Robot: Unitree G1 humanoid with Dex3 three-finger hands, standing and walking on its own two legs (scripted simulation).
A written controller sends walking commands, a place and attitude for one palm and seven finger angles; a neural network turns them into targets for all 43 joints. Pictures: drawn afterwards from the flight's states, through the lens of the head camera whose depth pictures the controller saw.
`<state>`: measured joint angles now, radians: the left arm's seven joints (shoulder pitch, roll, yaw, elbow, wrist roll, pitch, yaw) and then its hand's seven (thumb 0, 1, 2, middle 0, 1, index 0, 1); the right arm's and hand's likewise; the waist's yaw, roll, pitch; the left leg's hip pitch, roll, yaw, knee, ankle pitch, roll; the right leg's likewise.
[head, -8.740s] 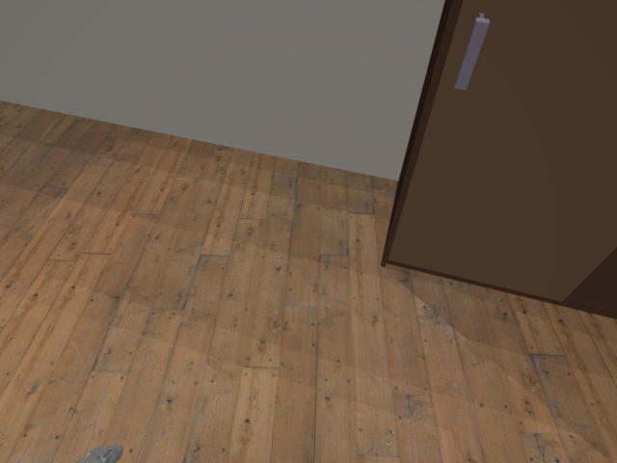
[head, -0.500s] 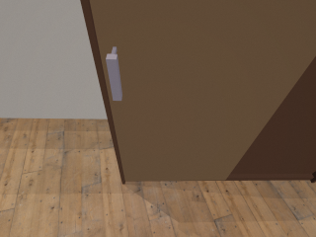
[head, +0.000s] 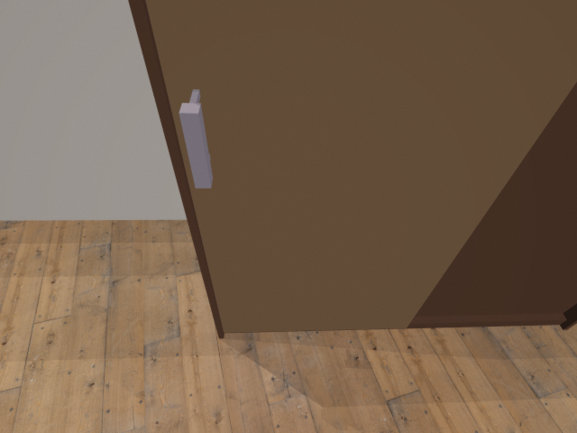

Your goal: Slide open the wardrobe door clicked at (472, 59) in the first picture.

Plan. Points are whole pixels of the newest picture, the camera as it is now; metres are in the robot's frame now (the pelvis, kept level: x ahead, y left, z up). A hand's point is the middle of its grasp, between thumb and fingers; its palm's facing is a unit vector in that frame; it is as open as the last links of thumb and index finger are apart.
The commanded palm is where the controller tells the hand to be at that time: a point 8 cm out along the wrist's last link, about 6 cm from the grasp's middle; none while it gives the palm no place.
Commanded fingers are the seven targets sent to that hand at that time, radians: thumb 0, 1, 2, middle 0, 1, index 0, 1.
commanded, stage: look again from close up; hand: left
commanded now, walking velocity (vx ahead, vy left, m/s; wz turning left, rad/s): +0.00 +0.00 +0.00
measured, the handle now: (199, 139) +0.52 +0.19 +0.13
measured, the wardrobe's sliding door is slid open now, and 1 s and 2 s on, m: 0.00 0.00 0.00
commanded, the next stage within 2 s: raise the hand with hooked fingers in 0.12 s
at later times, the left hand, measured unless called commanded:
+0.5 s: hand (148, 368) +0.20 +0.20 +0.00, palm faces +0.11 -0.99 -0.09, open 7.9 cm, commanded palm +0.12 +0.27 -0.03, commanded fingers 0.00 0.55 0.75 -0.23 -0.53 -0.23 -0.53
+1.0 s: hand (115, 355) +0.20 +0.23 +0.03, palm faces +0.10 -0.99 -0.06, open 10.7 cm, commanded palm +0.16 +0.28 +0.04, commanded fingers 0.00 -0.03 0.50 -0.27 -0.90 -0.27 -0.90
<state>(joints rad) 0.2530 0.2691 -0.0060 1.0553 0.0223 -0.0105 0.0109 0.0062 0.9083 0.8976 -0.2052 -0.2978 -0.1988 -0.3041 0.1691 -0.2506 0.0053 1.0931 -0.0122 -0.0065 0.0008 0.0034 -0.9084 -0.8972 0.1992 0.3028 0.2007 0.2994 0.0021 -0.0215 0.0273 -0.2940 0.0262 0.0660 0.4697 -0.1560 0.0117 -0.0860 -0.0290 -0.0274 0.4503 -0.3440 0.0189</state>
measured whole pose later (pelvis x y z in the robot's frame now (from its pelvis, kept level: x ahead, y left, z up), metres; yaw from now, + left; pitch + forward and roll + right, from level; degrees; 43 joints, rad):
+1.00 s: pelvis -0.02 -0.02 -0.04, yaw +1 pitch +8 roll -2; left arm 0.32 0.32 0.37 0.05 -0.39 -0.26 -0.38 0.01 0.19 0.59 -0.26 -0.76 -0.25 -0.76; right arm 0.26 -0.21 0.00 0.62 0.04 -0.25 -0.10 0.01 -0.90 -0.90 0.20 0.30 0.20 0.30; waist 0.01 0.03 -0.09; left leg -0.71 0.08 0.01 0.87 -0.30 -0.02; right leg -0.49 0.01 -0.07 0.87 -0.52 -0.01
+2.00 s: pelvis -0.03 -0.01 -0.01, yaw +2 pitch -1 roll -2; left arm -0.06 0.45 0.43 0.17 -0.35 0.08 -0.41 -0.01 -0.50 0.30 -0.30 -1.20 -0.30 -1.20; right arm 0.25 -0.27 0.07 0.62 0.08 -0.26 -0.13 0.01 -0.90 -0.90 0.20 0.30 0.20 0.30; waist 0.04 0.06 -0.03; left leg -0.39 0.05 0.00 0.56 -0.15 -0.01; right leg -0.17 0.00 -0.08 0.55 -0.36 0.00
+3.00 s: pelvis -0.02 -0.01 -0.01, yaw +1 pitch +2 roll -1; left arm -0.32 0.44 0.40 0.44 -0.28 0.03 -0.35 -0.01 -0.50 0.30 -0.30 -1.20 -0.30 -1.20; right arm 0.28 -0.27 0.04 0.64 0.07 -0.16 -0.12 0.01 -0.90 -0.90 0.20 0.30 0.20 0.30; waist 0.00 0.04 -0.04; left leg -0.44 0.06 0.02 0.59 -0.18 -0.01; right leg -0.23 0.00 -0.06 0.58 -0.38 -0.01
